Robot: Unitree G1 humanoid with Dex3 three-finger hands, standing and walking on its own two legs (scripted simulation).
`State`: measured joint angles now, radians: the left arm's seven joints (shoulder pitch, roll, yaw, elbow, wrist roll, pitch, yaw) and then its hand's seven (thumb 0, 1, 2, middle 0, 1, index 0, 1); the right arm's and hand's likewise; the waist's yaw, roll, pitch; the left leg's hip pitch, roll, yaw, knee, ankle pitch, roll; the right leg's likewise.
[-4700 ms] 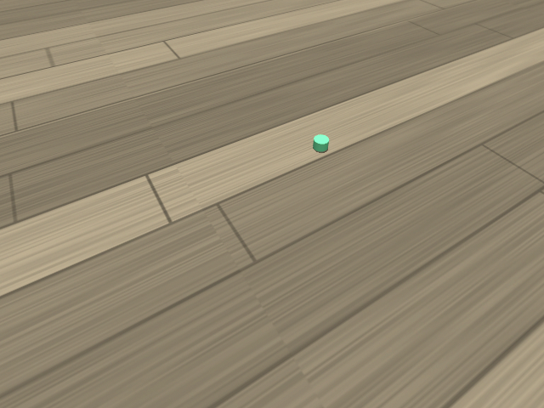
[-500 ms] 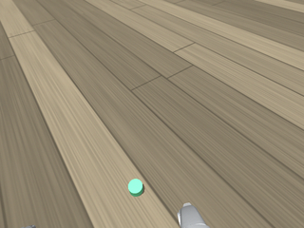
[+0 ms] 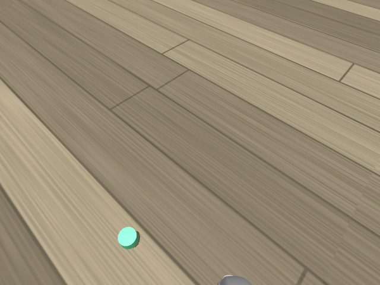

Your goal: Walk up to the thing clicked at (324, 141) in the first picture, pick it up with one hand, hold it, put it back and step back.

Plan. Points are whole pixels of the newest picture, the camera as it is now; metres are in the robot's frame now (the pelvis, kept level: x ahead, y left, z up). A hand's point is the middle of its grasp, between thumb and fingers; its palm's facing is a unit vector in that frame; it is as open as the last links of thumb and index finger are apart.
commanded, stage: walk up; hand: left
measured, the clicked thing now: (128, 238) +0.42 +0.28 -0.71
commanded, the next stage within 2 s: none
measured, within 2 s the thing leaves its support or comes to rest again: neither
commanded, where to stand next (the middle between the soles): +0.11 +0.02 m, yaw +4 degrees
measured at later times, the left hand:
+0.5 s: hand out of the picture +0.14 +0.28 -0.14, palm faces +0.03 -0.89 -0.45, open 7.3 cm
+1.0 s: hand out of the picture +0.03 +0.29 -0.13, palm faces +0.07 -0.90 -0.43, open 7.3 cm
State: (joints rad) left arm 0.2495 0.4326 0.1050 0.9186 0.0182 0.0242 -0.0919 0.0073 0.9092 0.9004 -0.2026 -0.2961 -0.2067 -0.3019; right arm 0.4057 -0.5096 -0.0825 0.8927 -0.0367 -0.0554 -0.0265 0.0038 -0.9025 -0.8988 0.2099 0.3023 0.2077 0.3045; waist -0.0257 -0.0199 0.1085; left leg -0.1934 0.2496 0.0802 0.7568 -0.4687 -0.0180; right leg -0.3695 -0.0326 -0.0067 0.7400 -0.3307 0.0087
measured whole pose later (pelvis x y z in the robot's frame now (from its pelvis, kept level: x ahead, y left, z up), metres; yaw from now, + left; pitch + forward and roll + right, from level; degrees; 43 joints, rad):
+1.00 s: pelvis -0.02 +0.01 +0.01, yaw +6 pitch -2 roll +1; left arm 0.17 0.36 0.04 0.95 0.04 -0.01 0.01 0.00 0.90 0.90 -0.21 -0.30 -0.21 -0.30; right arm 0.16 -0.42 -0.06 0.91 0.00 0.02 0.01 0.00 -0.91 -0.90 0.21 0.30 0.20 0.30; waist 0.02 0.05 0.12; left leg -0.35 0.00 -0.04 0.82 -0.46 0.01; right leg -0.37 -0.07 -0.02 0.73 -0.33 0.01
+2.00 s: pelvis +0.00 +0.01 +0.04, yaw +5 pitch -2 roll +0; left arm 0.06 0.34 0.02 1.12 0.00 -0.01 -0.02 0.00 0.91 0.90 -0.20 -0.30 -0.21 -0.30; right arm 0.10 -0.35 -0.01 1.11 -0.01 -0.02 0.00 0.00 -0.91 -0.90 0.21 0.30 0.20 0.30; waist -0.01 0.01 0.04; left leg -0.09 0.02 -0.01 0.39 -0.25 -0.03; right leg -0.18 -0.01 0.02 0.41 -0.19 0.02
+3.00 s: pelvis +0.05 -0.02 +0.03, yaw +3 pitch -2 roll +1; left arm 0.13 0.30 0.03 1.02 0.00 -0.01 0.02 0.00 0.91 0.90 -0.20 -0.30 -0.21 -0.30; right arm 0.15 -0.41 -0.05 1.00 0.00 0.05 -0.02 0.00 -0.91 -0.90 0.20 0.30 0.20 0.30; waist 0.00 0.06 0.17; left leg -0.36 -0.02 -0.11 0.92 -0.46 0.01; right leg -0.20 0.00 -0.01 0.47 -0.24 -0.03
